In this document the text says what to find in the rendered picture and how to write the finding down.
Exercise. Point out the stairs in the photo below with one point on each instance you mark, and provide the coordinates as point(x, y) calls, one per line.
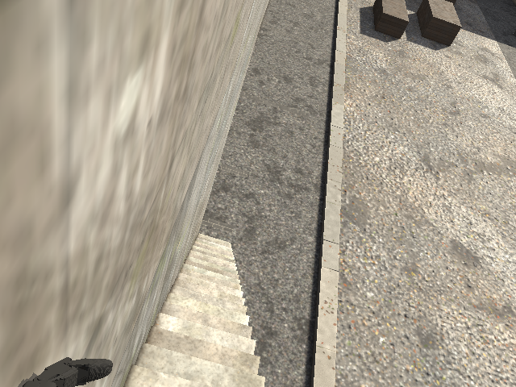
point(201, 336)

